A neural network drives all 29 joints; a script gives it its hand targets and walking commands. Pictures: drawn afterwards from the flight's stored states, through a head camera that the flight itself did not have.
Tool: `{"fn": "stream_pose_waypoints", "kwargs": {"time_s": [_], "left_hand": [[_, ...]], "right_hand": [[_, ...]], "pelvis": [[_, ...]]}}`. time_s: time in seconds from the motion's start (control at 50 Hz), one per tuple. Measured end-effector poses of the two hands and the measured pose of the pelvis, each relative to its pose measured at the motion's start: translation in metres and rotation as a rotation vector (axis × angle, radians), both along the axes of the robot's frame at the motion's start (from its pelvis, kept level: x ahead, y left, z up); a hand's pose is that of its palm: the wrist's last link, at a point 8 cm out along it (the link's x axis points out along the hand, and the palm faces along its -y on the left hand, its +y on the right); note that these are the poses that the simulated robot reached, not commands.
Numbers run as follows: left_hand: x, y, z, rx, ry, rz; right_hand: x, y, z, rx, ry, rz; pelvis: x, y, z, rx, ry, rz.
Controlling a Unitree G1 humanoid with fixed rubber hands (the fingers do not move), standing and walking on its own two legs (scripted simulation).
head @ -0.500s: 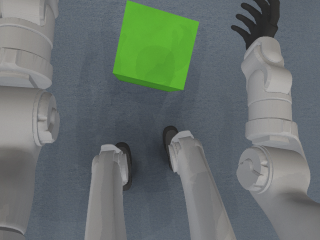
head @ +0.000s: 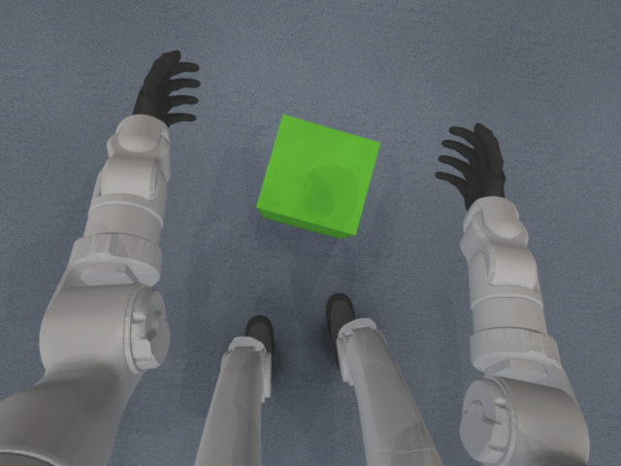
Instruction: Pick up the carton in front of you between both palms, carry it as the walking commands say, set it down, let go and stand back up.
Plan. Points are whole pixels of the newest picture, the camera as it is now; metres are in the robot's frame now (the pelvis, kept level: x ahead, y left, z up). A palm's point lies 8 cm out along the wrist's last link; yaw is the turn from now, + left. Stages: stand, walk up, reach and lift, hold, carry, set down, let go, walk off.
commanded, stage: let go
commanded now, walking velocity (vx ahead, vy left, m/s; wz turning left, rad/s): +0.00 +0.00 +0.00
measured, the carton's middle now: (314, 185) +0.49 -0.08 -0.55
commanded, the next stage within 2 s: stand in 1.24 s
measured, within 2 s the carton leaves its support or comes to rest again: neither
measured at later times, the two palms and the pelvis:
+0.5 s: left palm (94, 264) +0.35 +0.17 -0.02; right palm (596, 333) +0.25 -0.26 +0.01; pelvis +0.07 -0.02 +0.08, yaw -1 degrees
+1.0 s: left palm out of the picture +0.24 +0.25 +0.03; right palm (563, 359) +0.23 -0.21 +0.03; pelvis +0.08 +0.02 +0.10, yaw -2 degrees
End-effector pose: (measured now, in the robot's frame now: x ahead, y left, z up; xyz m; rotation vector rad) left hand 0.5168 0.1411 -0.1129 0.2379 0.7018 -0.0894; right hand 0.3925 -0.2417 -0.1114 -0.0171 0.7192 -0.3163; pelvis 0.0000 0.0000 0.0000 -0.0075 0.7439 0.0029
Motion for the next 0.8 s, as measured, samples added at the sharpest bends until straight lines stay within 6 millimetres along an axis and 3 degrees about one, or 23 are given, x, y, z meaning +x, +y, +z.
{"fn": "stream_pose_waypoints", "kwargs": {"time_s": [0.18,0.34,0.52,0.66,0.8], "left_hand": [[-0.082,0.015,0.05,0.019,-0.022,0.151],[-0.128,0.019,0.077,0.021,0.008,0.137],[-0.167,0.033,0.1,0.011,0.031,0.106],[-0.195,0.06,0.12,0.012,0.031,0.115],[-0.236,0.095,0.135,0.025,0.067,0.138]], "right_hand": [[-0.046,-0.013,0.059,-0.04,0.06,0.202],[-0.095,-0.025,0.092,-0.033,0.091,0.231],[-0.15,-0.019,0.124,-0.029,0.117,0.185],[-0.159,-0.004,0.143,-0.034,0.111,0.196],[-0.155,0.011,0.142,-0.036,0.102,0.22]], "pelvis": [[0.018,-0.015,0.039,0.014,-0.17,0.012],[0.04,-0.024,0.062,0.015,-0.333,-0.007],[0.069,-0.022,0.083,0.005,-0.491,-0.023],[0.083,-0.009,0.094,-0.01,-0.582,-0.028],[0.088,0.011,0.099,-0.021,-0.658,-0.033]]}}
